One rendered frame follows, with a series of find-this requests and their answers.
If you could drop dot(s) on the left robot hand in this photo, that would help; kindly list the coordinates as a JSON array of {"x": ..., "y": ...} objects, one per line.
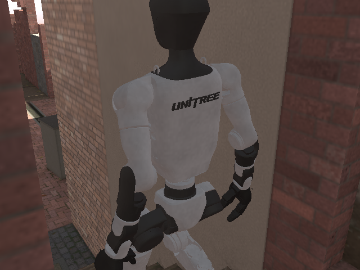
[{"x": 104, "y": 262}]

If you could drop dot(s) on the robot right shin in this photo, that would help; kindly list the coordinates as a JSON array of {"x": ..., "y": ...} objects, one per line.
[{"x": 192, "y": 257}]

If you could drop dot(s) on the left robot forearm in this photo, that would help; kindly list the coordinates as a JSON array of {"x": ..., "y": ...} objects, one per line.
[{"x": 125, "y": 222}]

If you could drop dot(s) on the right robot forearm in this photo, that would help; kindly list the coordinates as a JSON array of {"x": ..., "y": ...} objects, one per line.
[{"x": 244, "y": 166}]

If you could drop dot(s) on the humanoid robot torso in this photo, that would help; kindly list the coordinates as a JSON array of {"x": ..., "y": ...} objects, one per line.
[{"x": 183, "y": 121}]

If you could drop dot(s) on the right robot hand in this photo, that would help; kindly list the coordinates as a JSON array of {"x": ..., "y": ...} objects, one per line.
[{"x": 244, "y": 196}]

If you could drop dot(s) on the left robot upper arm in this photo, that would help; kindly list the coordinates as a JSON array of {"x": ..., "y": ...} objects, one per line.
[{"x": 130, "y": 103}]

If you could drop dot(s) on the right robot upper arm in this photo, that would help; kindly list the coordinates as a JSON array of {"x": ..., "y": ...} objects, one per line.
[{"x": 243, "y": 135}]

